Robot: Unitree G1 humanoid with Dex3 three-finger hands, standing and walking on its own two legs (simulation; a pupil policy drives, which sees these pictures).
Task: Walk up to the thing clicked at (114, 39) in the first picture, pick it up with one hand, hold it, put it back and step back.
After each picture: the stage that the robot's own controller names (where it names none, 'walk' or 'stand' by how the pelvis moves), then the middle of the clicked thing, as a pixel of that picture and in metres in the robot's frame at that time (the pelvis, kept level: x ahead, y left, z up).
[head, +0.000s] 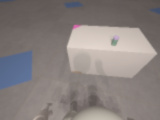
stand; (114, 41) +0.93 -0.28 -0.11
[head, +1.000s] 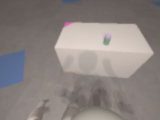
rise first; (107, 39) +0.84 -0.14 -0.08
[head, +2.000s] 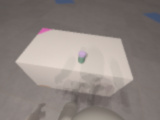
rise first; (81, 57) +0.54 +0.10 -0.07
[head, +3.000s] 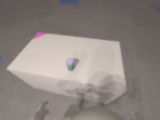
stand; (70, 64) +0.44 +0.20 -0.09
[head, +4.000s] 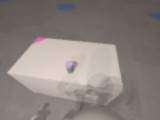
stand; (69, 67) +0.46 +0.20 -0.11
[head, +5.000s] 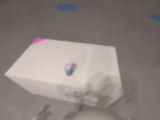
stand; (68, 70) +0.43 +0.20 -0.12
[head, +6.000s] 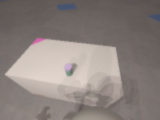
stand; (68, 70) +0.42 +0.20 -0.11
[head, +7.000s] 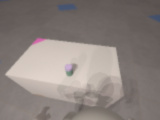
stand; (69, 70) +0.42 +0.20 -0.11
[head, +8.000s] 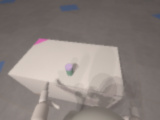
rise first; (69, 70) +0.42 +0.22 -0.11
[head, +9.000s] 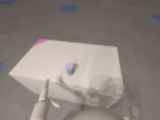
go down; (70, 69) +0.43 +0.21 -0.11
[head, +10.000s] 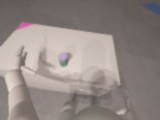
go down; (63, 60) +0.46 +0.20 -0.07
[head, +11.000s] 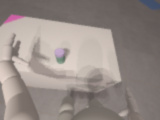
go down; (60, 56) +0.46 +0.20 -0.03
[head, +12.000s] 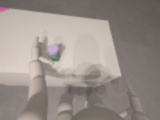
close in; (54, 53) +0.45 +0.21 -0.01
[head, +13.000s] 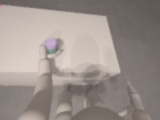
close; (52, 48) +0.48 +0.20 +0.01
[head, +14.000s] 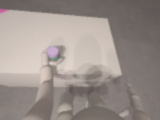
lift; (54, 55) +0.43 +0.20 +0.01
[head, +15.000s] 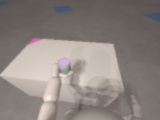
lift; (65, 68) +0.31 +0.17 +0.11
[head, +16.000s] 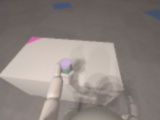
hold; (66, 68) +0.33 +0.16 +0.08
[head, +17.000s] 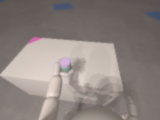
hold; (66, 67) +0.33 +0.17 +0.09
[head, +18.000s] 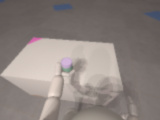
hold; (67, 67) +0.33 +0.16 +0.09
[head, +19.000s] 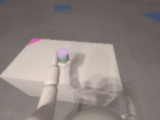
crouch; (64, 58) +0.38 +0.19 +0.12
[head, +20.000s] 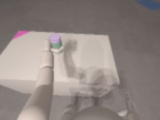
lower; (56, 44) +0.47 +0.21 +0.12
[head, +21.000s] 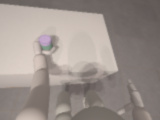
lower; (47, 45) +0.50 +0.22 +0.02
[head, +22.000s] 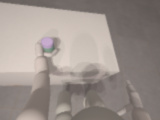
lower; (49, 47) +0.48 +0.22 +0.01
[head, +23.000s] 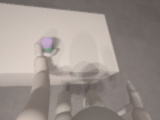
lower; (48, 47) +0.49 +0.22 +0.01
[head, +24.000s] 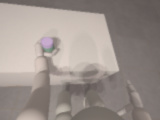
lower; (48, 47) +0.48 +0.21 +0.02
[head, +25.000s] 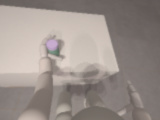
withdraw; (53, 49) +0.48 +0.19 +0.01
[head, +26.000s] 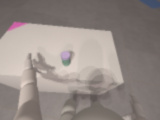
sink last; (65, 59) +0.45 +0.17 -0.04
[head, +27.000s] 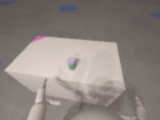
stand; (71, 64) +0.47 +0.19 -0.06
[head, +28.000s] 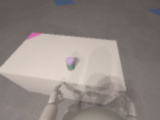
stand; (70, 64) +0.45 +0.18 -0.05
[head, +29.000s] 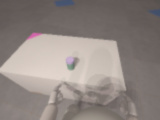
stand; (70, 63) +0.45 +0.19 -0.05
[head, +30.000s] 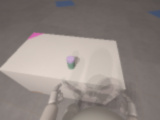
stand; (70, 62) +0.46 +0.19 -0.05
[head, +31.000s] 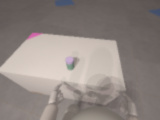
stand; (70, 63) +0.45 +0.19 -0.05
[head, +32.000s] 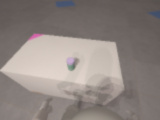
stand; (70, 64) +0.45 +0.19 -0.07
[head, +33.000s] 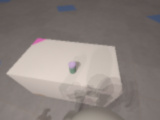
walk; (72, 67) +0.46 +0.18 -0.11
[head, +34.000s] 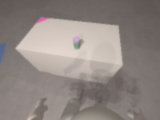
walk; (76, 43) +0.66 +0.18 -0.09
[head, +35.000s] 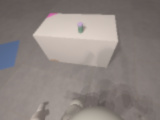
walk; (80, 27) +0.98 +0.21 -0.09
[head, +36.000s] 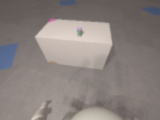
stand; (79, 31) +1.06 +0.20 -0.10
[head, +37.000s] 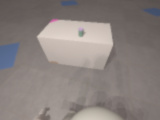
stand; (80, 32) +1.08 +0.18 -0.11
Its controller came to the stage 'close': yes
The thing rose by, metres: 0.21
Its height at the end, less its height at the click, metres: +0.00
